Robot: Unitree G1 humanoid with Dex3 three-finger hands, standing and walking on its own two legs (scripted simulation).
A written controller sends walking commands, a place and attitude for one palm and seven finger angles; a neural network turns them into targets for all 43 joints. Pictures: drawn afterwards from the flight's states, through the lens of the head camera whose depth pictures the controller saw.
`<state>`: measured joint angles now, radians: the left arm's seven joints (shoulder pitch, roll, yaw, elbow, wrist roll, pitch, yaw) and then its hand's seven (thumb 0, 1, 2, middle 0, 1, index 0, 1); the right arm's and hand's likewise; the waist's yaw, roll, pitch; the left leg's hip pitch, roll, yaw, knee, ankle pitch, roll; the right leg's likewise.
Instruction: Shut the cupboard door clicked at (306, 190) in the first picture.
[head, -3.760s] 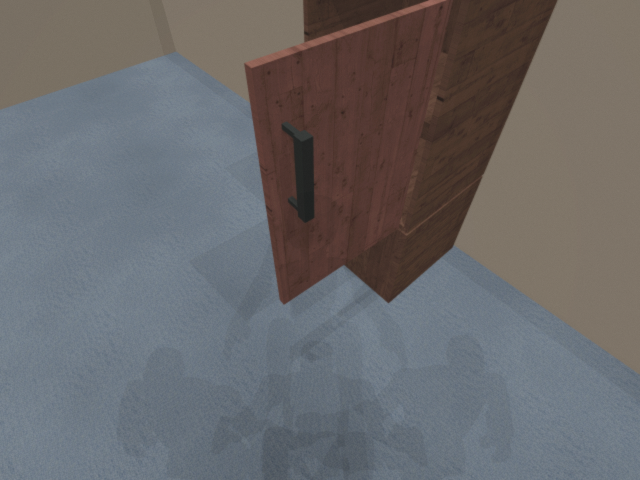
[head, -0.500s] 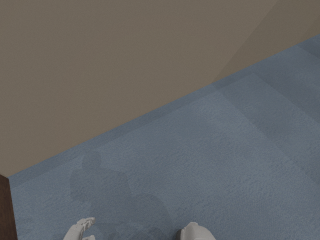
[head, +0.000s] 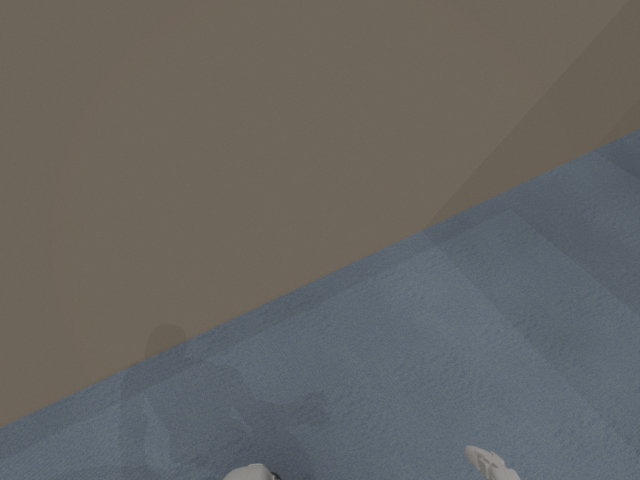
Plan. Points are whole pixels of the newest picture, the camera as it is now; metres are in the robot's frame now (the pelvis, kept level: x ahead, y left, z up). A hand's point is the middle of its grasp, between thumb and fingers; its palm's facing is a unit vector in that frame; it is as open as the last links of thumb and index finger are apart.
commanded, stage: walk to a spot facing it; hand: left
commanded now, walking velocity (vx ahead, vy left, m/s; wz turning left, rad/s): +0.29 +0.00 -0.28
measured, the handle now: out of the picture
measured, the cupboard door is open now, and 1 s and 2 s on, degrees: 87 87 87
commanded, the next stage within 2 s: turn to face it in 0.08 s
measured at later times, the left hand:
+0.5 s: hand (238, 382) +0.27 +0.15 -0.15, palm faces +0.08 -0.98 -0.21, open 7.3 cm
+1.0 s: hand (218, 398) +0.24 +0.18 -0.14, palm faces +0.41 -0.85 -0.32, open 7.4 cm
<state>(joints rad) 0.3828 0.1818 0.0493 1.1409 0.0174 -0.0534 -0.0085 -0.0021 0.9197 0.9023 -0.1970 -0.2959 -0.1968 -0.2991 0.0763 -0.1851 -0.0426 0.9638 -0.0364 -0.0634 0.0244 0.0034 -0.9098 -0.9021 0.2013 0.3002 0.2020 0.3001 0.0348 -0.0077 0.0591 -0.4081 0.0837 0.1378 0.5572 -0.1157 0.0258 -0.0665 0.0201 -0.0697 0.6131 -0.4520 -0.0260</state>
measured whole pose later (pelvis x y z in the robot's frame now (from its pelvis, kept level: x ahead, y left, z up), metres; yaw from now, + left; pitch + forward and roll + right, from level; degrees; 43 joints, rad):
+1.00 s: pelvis +0.24 -0.07 +0.00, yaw +25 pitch +1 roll +1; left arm 0.15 0.23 0.06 0.91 0.03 0.01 0.01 0.00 0.91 0.90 -0.20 -0.30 -0.20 -0.30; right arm 0.17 -0.26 -0.09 0.92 -0.02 0.06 0.01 0.00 -0.91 -0.90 0.20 0.30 0.21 0.30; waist -0.01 0.03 0.07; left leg -0.44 0.00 -0.04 0.79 -0.43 -0.04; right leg -0.32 -0.06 -0.08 0.62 -0.33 0.00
